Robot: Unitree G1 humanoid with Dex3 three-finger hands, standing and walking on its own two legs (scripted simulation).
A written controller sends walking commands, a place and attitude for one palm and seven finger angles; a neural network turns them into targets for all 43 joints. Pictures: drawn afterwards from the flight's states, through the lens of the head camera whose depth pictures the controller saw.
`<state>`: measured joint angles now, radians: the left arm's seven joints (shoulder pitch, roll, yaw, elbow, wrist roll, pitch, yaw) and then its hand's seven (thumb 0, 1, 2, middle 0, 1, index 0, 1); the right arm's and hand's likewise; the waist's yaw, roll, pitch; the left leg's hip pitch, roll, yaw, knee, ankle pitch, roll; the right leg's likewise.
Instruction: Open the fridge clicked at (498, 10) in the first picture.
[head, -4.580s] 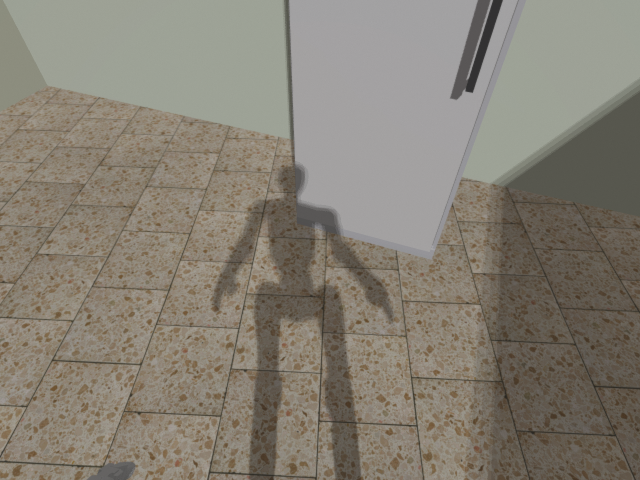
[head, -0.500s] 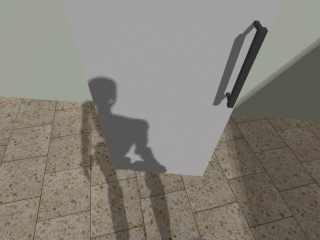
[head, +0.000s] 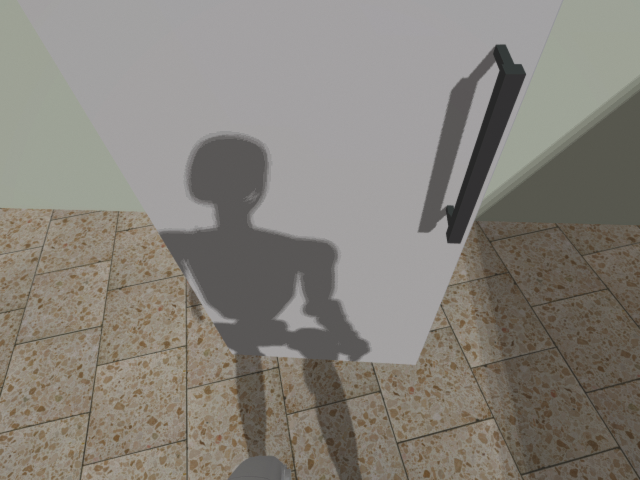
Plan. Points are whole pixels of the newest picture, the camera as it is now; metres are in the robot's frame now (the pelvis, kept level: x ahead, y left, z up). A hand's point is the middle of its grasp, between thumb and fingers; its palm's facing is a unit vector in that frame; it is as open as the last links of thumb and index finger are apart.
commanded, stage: come to a stop and stand still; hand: right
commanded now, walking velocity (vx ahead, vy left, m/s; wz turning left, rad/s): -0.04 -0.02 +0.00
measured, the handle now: (473, 160) +0.47 -0.18 +0.13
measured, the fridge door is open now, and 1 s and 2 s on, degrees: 0 0 0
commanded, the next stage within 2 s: look again from close up in 1.90 s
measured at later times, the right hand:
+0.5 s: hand out of the picture +0.01 -0.14 -0.16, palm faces +0.07 +0.96 -0.27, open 7.3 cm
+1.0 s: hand out of the picture -0.04 -0.21 -0.17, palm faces +0.03 +0.96 -0.27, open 7.4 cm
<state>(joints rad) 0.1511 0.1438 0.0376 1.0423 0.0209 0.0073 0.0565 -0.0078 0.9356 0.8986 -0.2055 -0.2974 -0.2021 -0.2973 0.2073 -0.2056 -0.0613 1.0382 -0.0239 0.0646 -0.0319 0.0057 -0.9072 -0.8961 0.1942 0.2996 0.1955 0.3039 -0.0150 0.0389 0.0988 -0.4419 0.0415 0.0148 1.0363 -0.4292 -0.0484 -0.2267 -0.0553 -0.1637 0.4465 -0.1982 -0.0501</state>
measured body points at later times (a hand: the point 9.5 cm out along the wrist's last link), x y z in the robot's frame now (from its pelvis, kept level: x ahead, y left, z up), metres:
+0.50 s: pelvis -0.03 +0.05 +0.00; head +0.00 +0.08 +0.45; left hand +0.00 +0.30 -0.17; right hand +0.01 -0.19 -0.14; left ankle +0.00 +0.17 -0.74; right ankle -0.06 -0.10 -0.70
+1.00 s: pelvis -0.04 -0.01 -0.01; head -0.05 +0.01 +0.44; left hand +0.03 +0.22 -0.16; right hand -0.04 -0.26 -0.15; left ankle -0.01 +0.15 -0.74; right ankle -0.06 -0.10 -0.74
